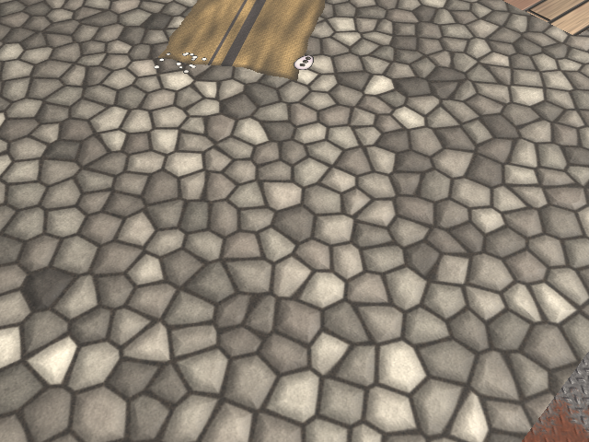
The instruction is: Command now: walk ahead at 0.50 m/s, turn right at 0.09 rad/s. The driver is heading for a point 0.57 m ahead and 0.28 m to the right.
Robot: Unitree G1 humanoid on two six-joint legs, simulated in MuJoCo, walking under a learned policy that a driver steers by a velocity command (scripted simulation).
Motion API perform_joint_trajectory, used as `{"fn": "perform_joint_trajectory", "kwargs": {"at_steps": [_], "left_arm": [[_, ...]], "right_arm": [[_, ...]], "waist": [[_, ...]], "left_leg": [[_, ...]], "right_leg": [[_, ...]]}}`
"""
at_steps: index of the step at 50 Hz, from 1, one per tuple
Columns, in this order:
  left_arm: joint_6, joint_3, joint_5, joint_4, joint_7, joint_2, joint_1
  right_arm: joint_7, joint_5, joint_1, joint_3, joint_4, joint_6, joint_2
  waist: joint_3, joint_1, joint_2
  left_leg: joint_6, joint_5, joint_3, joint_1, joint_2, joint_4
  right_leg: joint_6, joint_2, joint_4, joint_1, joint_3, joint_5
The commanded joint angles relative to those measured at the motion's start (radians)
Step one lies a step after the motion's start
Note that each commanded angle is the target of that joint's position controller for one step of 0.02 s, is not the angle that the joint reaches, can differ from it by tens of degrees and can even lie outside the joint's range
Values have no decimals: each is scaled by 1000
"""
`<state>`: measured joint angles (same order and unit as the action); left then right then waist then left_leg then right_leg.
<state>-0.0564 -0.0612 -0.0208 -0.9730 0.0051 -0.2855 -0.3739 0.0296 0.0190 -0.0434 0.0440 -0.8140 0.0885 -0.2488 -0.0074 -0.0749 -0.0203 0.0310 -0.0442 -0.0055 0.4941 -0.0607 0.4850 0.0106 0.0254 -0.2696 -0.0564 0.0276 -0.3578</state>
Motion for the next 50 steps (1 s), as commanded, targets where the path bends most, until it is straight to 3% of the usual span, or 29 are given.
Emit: {"fn": "perform_joint_trajectory", "kwargs": {"at_steps": [1, 2, 3, 4, 5, 6, 8, 9, 10, 11, 14, 18, 22, 25, 27, 28, 29, 30, 31, 32, 33, 34, 35, 36, 38, 41, 44, 47, 50], "left_arm": [[2, -11, 11, 59, 2, -113, 23], [-17, 25, 18, 84, -5, 4, -73], [-39, 15, -2, 66, -5, -47, -50], [-49, -11, -33, 87, -7, -133, 34], [-48, -13, -35, 96, -3, -133, 79], [-41, -17, -24, 95, 3, -121, 99], [-14, -22, -15, 80, 3, -82, 66], [-2, -19, -16, 81, 1, -52, 54], [11, -24, -17, 79, 4, -56, 64], [17, -22, -18, 94, 4, -40, 73], [15, -25, -6, 123, -2, -41, 144], [8, -11, 3, 177, -29, -11, 282], [8, -4, -1, 243, -57, -5, 387], [12, -20, -4, 272, -72, -38, 365], [17, -56, -8, 246, -70, -105, 198], [17, -87, -2, 210, -54, -163, 44], [25, -103, 7, 193, -27, -252, -14], [13, -103, 27, 242, -33, -303, 42], [10, -81, 23, 253, -38, -221, 32], [1, -70, 13, 257, -37, -180, 91], [-3, -64, -2, 263, -36, -156, 147], [1, -58, -5, 269, -30, -133, 182], [3, -57, 16, 278, -23, -142, 199], [4, -58, 19, 284, -20, -141, 217], [10, -63, 17, 285, -9, -159, 216], [36, -70, 4, 287, 11, -184, 196], [62, -67, -1, 294, 26, -178, 199], [77, -63, 3, 298, 31, -172, 197], [84, -57, 1, 315, 32, -161, 223]], "right_arm": [[-12, -11, -301, 80, -22, 21, -228], [-17, -25, -417, 109, -49, 13, -342], [-14, -22, -434, 83, -51, 13, -246], [-16, -22, -350, 61, -38, 16, -185], [-17, -22, -265, 49, -22, 18, -149], [-15, -20, -203, 38, -18, 20, -113], [-12, -34, -157, 31, -23, 30, -84], [-13, -37, -154, 35, -33, 34, -98], [-15, -37, -157, 33, -39, 36, -78], [-20, -43, -163, 41, -47, 39, -117], [-35, -43, -182, 45, -62, 36, -124], [-52, -30, -223, 50, -75, 24, -151], [-56, -15, -289, 58, -100, -6, -165], [-63, -6, -265, 70, -88, -29, -202], [-71, -5, -234, 76, -71, -49, -226], [-73, 1, -205, 73, -56, -50, -227], [-68, -40, -237, 47, -23, -34, -140], [-50, -36, -333, 16, 18, 0, -69], [-39, 1, -212, 38, 21, 26, -164], [-38, 19, -152, 38, 47, 34, -165], [-49, 2, -147, 41, 32, 31, -157], [-61, -25, -123, 49, 36, 19, -166], [-63, -23, -156, 52, 43, 3, -168], [-64, -24, -181, 54, 43, -10, -164], [-68, -29, -173, 47, 50, -24, -129], [-70, -34, -118, 38, 77, -36, -115], [-64, -25, -44, 35, 103, -45, -123], [-55, -21, 6, 37, 126, -45, -138], [-46, -19, -25, 47, 128, -29, -160]], "waist": [[195, 199, 39], [339, 177, -213], [381, 202, -211], [224, 190, -143], [142, 159, -98], [71, 134, -71], [14, 88, -92], [12, 71, -96], [-4, 73, -63], [-12, 61, -86], [-44, 74, -41], [-83, 121, -18], [-109, 147, -8], [-54, 98, -49], [42, -5, -76], [116, -91, -42], [202, -48, 174], [390, 41, 292], [393, -32, 97], [253, -12, 67], [157, 30, -27], [97, 50, -34], [94, 88, 28], [88, 105, 33], [97, 113, 37], [146, 93, 72], [149, 68, 111], [121, 52, 139], [107, 75, 175]], "left_leg": [[98, -43, 69, -504, -60, -4], [245, -166, 502, -900, -325, -53], [267, -283, 704, -896, -365, -178], [208, -307, 546, -771, -331, -194], [171, -265, 409, -637, -292, -220], [150, -217, 313, -523, -252, -265], [122, -84, 166, -387, -199, -319], [134, -48, 128, -364, -200, -341], [116, 3, 65, -360, -166, -346], [135, 38, 48, -346, -196, -360], [134, 83, -41, -375, -181, -379], [117, 121, -137, -424, -182, -395], [111, 245, -182, -592, -226, -327], [87, 653, -222, -648, -236, -180], [59, 888, -234, -622, -213, 88], [11, 772, -248, -496, -164, 329], [-45, 9, -227, -191, -67, 661], [-94, -647, -31, 133, 143, 980], [-72, -601, 113, 193, 79, 1006], [-53, -513, 99, 228, 38, 935], [-59, -447, 87, 201, -3, 851], [-65, -402, 74, 146, -19, 794], [-79, -392, 88, 75, -26, 776], [-92, -389, 87, 47, -27, 721], [-111, -333, 62, 38, -5, 590], [-131, -203, 63, 26, 28, 427], [-134, -117, 80, 0, 53, 308], [-129, -149, 103, -12, 78, 208], [-101, -164, 113, -84, 94, 52]], "right_leg": [[-119, -178, -430, 204, -60, 568], [-37, -5, -825, 625, 12, 136], [-44, 13, -974, 748, -147, -216], [-66, -44, -1032, 823, -171, -155], [-72, -100, -1002, 807, -146, -60], [-66, -130, -942, 776, -137, 13], [-58, -163, -881, 671, -144, 102], [-49, -164, -874, 667, -136, 126], [-53, -160, -875, 684, -140, 160], [-43, -160, -843, 704, -149, 201], [-26, -151, -681, 752, -148, 329], [-37, -138, -469, 738, -58, 449], [-69, -121, -374, 798, -6, 379], [-115, -50, -359, 677, 73, 246], [-160, 29, -349, 456, 111, 177], [-197, 48, -241, 212, 74, 300], [-260, -154, -277, -85, -224, 602], [-507, -401, -168, -351, -785, 663], [-451, -368, -125, -326, -686, 740], [-402, -329, -130, -196, -516, 796], [-352, -274, -114, -44, -418, 789], [-330, -242, -80, 89, -368, 814], [-351, -241, -68, 186, -355, 867], [-346, -223, -62, 237, -329, 888], [-312, -171, -69, 281, -270, 903], [-273, -148, -98, 277, -268, 873], [-231, -133, -111, 283, -307, 691], [-218, -135, -141, 266, -388, 545], [-192, -128, -204, 227, -481, 498]]}}
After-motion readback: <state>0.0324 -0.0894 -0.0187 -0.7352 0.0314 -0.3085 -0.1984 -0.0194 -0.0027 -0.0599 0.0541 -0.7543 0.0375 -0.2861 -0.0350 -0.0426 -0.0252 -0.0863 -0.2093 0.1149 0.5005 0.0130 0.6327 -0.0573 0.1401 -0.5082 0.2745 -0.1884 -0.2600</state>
